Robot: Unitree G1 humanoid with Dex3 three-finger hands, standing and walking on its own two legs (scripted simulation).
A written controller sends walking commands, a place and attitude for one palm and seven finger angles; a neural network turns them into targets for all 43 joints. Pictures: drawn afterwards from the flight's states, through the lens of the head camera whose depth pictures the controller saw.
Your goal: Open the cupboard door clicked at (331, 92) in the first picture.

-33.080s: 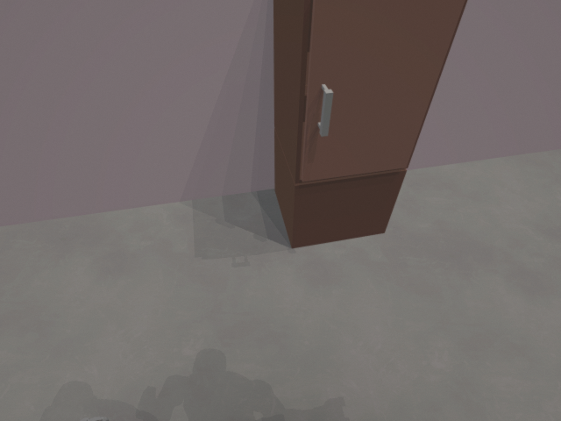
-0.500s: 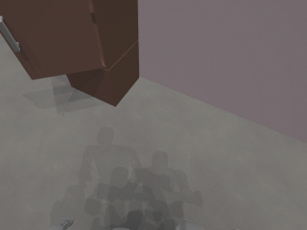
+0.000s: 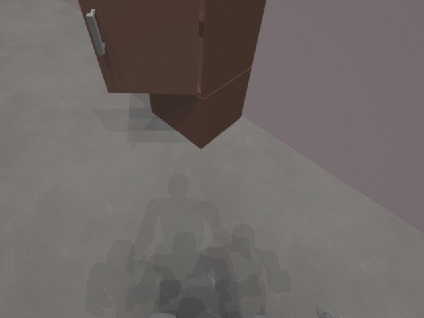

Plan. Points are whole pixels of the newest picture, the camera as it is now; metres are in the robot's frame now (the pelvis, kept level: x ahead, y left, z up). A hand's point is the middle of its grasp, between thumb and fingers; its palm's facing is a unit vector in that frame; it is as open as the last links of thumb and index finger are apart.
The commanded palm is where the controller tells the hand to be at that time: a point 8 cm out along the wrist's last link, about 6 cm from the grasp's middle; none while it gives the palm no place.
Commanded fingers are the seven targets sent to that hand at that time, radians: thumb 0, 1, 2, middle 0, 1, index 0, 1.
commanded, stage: take the last steps up to it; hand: left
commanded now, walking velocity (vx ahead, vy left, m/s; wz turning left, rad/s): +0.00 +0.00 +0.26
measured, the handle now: (97, 32) +0.99 +0.49 -0.04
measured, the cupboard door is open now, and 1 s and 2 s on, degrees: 45 45 45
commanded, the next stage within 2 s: come to a stop and stand still in 1.50 s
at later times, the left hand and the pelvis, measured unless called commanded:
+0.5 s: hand out of the picture -0.01 +0.21 -0.17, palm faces +0.26 -0.95 -0.18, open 7.4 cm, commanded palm none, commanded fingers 0.00 0.90 0.90 -0.20 -0.30 -0.20 -0.30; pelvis +0.07 +0.04 +0.00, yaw +10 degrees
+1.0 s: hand (102, 242) +0.28 +0.27 -0.14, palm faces +0.19 -0.96 -0.20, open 7.3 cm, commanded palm none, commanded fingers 0.00 0.90 0.90 -0.20 -0.30 -0.20 -0.30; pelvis +0.22 +0.08 +0.01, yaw +10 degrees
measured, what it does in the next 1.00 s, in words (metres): walks ahead: right foot, then left foot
